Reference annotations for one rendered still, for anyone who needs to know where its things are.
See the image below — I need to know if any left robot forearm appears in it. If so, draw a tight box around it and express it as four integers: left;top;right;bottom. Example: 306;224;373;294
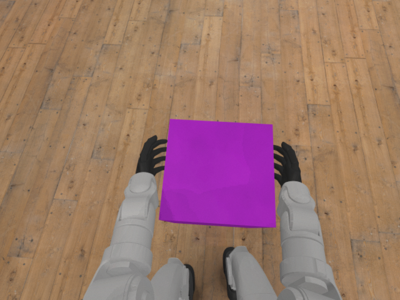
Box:
83;172;159;299

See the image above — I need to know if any robot left hand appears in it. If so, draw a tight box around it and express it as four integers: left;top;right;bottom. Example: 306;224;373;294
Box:
136;135;168;176

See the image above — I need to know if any right robot foot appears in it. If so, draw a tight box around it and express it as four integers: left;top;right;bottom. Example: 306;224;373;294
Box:
223;247;237;300

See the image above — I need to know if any carton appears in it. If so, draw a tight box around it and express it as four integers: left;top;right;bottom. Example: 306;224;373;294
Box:
159;119;276;228

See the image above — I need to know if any left robot upper arm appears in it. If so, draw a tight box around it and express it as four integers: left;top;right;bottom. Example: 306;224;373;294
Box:
83;272;154;300

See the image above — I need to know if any right robot forearm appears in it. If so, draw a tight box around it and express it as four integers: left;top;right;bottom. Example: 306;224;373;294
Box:
277;181;343;300

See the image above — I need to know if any robot right thigh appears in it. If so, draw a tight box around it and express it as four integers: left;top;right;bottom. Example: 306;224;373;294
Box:
226;252;278;300

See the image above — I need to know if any robot right hand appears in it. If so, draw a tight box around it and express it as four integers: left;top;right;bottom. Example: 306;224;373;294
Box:
273;142;302;187

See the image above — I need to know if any right robot upper arm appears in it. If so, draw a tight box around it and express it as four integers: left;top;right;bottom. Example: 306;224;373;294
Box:
277;286;335;300

